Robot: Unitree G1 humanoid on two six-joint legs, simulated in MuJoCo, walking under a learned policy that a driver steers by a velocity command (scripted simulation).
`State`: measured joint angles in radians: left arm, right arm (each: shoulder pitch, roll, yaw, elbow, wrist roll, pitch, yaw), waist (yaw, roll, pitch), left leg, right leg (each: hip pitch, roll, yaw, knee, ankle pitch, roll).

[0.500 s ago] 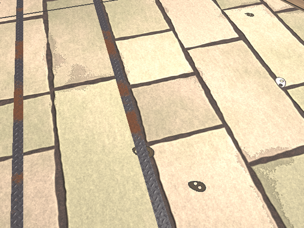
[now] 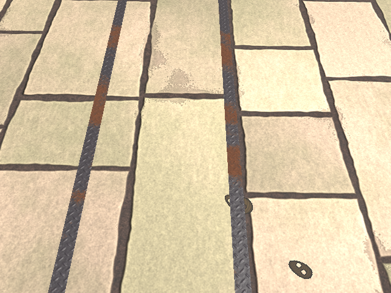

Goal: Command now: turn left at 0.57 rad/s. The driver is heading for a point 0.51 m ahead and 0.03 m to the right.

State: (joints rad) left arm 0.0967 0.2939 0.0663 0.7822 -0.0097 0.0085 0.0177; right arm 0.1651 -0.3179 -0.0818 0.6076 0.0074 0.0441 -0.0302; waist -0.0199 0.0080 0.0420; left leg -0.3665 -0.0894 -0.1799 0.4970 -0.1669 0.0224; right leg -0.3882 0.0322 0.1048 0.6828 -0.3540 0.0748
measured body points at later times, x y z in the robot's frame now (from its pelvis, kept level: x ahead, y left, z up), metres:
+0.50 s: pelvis -0.01 +0.00 +0.00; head +0.02 +0.02 +0.45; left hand +0.04 +0.30 -0.12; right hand +0.22 -0.21 -0.09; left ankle -0.04 +0.12 -0.74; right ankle +0.02 -0.14 -0.74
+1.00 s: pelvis -0.01 -0.03 -0.01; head +0.03 -0.06 +0.44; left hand +0.12 +0.25 -0.10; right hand +0.13 -0.33 -0.12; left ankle -0.06 +0.11 -0.68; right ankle -0.01 -0.12 -0.74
